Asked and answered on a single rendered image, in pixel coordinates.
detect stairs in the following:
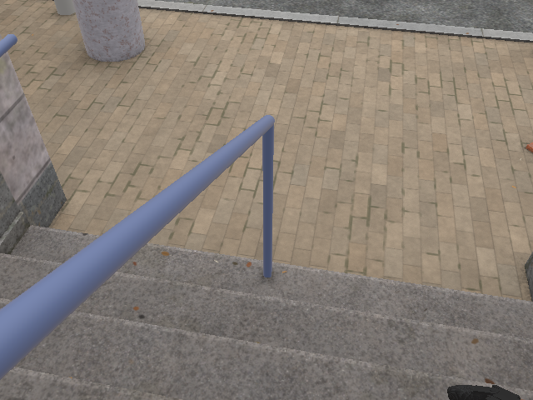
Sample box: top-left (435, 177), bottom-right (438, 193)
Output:
top-left (0, 225), bottom-right (533, 400)

